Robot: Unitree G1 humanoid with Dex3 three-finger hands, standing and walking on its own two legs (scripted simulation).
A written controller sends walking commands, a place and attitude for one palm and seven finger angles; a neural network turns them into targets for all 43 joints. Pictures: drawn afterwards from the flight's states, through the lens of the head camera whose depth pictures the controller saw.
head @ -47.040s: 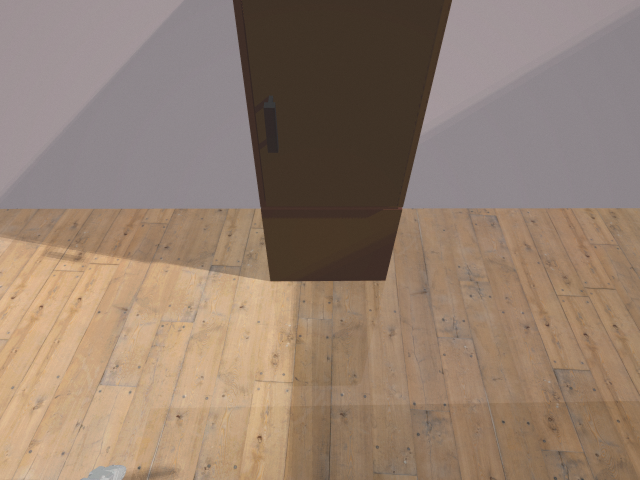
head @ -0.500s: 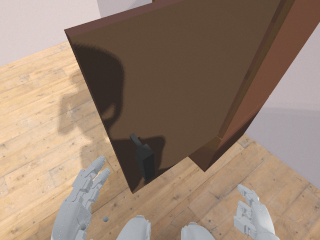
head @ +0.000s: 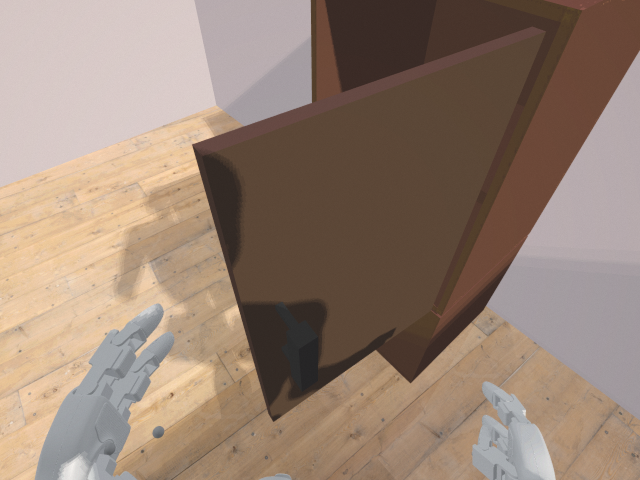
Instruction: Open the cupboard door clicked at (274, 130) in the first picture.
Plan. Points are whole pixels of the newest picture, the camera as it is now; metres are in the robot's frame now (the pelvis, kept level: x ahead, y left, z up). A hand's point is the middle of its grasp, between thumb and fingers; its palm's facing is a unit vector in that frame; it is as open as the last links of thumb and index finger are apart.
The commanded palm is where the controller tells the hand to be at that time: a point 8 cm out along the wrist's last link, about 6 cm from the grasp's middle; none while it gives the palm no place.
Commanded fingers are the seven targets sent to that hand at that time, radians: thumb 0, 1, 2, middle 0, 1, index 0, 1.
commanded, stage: draw the hand back to the body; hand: left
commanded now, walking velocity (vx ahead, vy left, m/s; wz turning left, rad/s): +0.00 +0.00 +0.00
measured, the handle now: (294, 345) +0.29 +0.06 +0.02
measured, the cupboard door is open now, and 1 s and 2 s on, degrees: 84 84 84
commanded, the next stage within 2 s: step back with the hand held close in 1.08 s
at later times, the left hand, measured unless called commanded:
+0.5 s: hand (38, 338) +0.20 +0.26 +0.18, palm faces +0.31 -0.87 -0.39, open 11.5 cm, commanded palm +0.15 +0.30 +0.21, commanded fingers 0.00 0.58 0.76 -0.19 -0.30 -0.19 -0.30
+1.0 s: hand (3, 298) +0.21 +0.27 +0.22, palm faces +0.40 -0.83 -0.39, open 7.5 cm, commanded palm +0.16 +0.31 +0.24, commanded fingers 0.00 0.90 0.90 -0.20 -0.30 -0.20 -0.30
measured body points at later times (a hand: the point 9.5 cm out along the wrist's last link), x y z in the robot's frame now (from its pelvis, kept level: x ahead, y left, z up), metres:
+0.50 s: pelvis +0.02 +0.03 +0.06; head +0.00 +0.02 +0.51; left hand +0.18 +0.30 +0.20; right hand +0.21 -0.18 -0.01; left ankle +0.01 +0.09 -0.67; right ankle +0.00 -0.09 -0.67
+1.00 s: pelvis +0.02 +0.01 +0.07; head +0.00 +0.00 +0.52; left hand +0.18 +0.31 +0.24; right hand +0.20 -0.21 -0.01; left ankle +0.01 +0.09 -0.67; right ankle +0.00 -0.09 -0.67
